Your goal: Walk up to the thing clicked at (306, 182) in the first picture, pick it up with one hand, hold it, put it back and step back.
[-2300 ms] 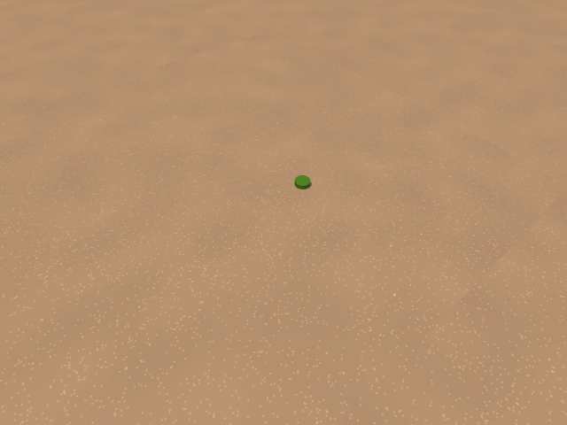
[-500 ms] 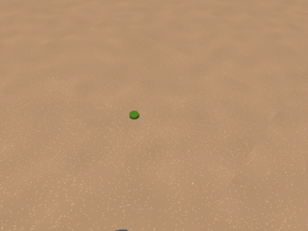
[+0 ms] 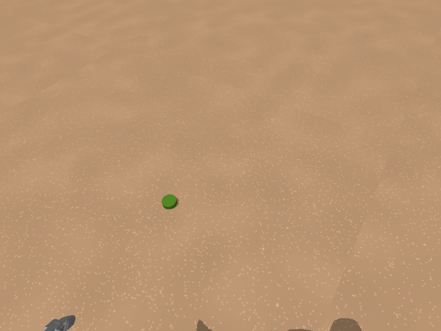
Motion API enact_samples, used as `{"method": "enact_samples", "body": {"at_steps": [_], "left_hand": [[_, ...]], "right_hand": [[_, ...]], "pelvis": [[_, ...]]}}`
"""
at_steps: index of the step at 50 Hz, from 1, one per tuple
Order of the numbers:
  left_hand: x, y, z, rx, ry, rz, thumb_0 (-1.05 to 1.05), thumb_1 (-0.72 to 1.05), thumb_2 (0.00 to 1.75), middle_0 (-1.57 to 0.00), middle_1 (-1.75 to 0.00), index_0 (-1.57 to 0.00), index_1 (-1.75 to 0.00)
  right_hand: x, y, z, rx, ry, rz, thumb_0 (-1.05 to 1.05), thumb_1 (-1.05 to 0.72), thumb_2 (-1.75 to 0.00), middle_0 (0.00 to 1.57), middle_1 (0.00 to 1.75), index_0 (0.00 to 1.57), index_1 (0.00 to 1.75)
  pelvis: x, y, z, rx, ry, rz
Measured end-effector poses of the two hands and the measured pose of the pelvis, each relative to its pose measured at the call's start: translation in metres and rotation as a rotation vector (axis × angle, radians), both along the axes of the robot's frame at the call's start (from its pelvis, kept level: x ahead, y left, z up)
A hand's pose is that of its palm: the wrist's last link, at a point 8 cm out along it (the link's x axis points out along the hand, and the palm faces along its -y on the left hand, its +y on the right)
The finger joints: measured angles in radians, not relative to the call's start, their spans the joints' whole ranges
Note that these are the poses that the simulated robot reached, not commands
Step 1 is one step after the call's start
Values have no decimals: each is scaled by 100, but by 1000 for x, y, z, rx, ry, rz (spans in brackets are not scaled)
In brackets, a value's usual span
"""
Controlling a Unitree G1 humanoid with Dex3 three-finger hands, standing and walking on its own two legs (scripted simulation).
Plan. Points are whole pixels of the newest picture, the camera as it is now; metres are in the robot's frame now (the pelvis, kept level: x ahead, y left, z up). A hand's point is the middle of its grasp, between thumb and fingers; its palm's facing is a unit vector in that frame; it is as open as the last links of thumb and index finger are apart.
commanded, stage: walk up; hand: left
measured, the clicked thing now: (169, 201) +0.87 +0.29 -0.74
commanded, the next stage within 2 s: none
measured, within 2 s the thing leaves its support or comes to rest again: neither
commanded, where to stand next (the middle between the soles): +0.48 +0.06 m, yaw +0 degrees
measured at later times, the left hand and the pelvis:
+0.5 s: hand (72, 294) +0.24 +0.33 -0.14, palm faces -0.07 -0.93 -0.35, open 7.4 cm; pelvis +0.19 +0.05 +0.01, yaw -1 degrees
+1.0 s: hand (88, 226) +0.39 +0.33 -0.11, palm faces -0.03 -0.90 -0.43, open 7.4 cm; pelvis +0.35 +0.04 +0.01, yaw +0 degrees
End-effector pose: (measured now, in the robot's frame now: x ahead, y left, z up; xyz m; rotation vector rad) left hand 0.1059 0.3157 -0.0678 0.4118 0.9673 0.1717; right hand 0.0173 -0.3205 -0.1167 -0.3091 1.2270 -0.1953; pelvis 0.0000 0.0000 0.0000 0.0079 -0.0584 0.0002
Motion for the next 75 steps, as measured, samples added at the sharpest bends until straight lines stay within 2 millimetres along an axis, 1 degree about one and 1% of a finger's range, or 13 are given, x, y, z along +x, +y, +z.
{"method": "enact_samples", "body": {"at_steps": [8,17,23,28,33,37,40,46,53,59,64,69,75], "left_hand": [[12,7,3,-15,90,49,0,90,90,-21,-30,-20,-30],[52,57,-40,-30,201,100,1,90,90,-21,-30,-20,-30],[114,61,-38,-49,210,62,1,90,90,-21,-30,-20,-30],[166,55,-27,-61,184,24,1,90,90,-20,-30,-20,-30],[219,44,-17,-39,145,1,1,90,90,-21,-30,-20,-30],[257,35,-16,4,84,6,0,90,90,-21,-30,-20,-30],[270,29,-10,7,53,27,0,90,90,-21,-30,-20,-30],[273,35,2,16,96,61,0,90,90,-21,-30,-20,-30],[285,67,-21,15,180,97,0,90,90,-21,-30,-20,-30],[316,75,-46,-19,230,96,1,90,90,-21,-30,-20,-30],[339,69,-46,-36,237,69,0,90,90,-21,-30,-20,-30],[351,60,-46,-12,233,81,0,90,90,-21,-30,-20,-30],[376,49,-39,-30,233,81,0,90,90,-21,-30,-20,-30]], "right_hand": [[98,15,18,26,-81,63,0,-91,-90,21,30,20,30],[193,42,28,-59,-140,91,0,-91,-90,21,30,20,30],[215,57,45,-66,-142,44,0,-91,-90,21,30,20,30],[226,57,45,-56,-89,26,0,-91,-90,21,30,20,30],[243,45,30,-30,-48,1,0,-90,-90,21,31,20,30],[271,31,6,-10,-27,-4,0,-90,-90,21,31,20,30],[301,31,-1,2,-19,11,0,-91,-90,21,30,20,30],[365,41,9,27,-73,60,0,-91,-90,21,30,20,30],[418,59,15,-27,-80,76,0,-91,-90,21,30,20,30],[440,80,20,-49,-106,58,0,-91,-90,21,30,20,30],[447,78,25,-56,-99,44,0,-91,-90,21,31,20,30],[457,66,11,-49,-76,16,0,-90,-90,21,31,20,30],[467,73,2,-11,-46,-4,0,-91,-90,21,30,20,30]], "pelvis": [[60,9,14,-15,14,-6],[139,45,-6,-10,15,-4],[179,54,7,-10,11,-14],[211,54,14,-7,13,-18],[247,45,11,0,14,-18],[278,31,-3,-15,5,-13],[295,28,-2,-12,-2,-11],[325,35,9,-14,4,-5],[362,57,1,-23,16,-5],[382,70,-3,-16,14,-11],[395,68,1,-15,23,-19],[407,60,-5,-25,19,-19],[421,60,1,-4,21,-21]]}}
